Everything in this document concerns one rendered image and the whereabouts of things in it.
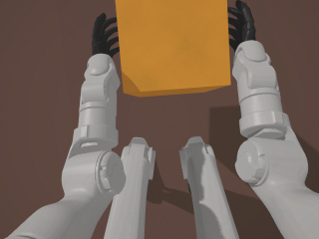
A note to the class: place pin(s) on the robot left upper arm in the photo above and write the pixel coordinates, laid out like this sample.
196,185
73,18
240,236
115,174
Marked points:
90,181

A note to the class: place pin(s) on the robot right thigh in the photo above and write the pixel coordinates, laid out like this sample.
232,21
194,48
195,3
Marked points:
212,215

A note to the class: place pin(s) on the left robot shin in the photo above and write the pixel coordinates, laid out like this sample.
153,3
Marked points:
138,140

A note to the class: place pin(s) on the robot right upper arm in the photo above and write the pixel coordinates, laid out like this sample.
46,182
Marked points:
276,170

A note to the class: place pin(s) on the right robot forearm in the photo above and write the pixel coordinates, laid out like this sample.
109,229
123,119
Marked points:
258,95

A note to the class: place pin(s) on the robot left hand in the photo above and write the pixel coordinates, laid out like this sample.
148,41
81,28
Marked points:
100,42

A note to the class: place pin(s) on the left robot forearm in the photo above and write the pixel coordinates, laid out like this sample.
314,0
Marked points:
96,129

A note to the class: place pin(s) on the carton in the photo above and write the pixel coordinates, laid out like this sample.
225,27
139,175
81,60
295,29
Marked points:
173,47

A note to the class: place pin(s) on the robot right hand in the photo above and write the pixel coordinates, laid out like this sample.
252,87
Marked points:
244,25

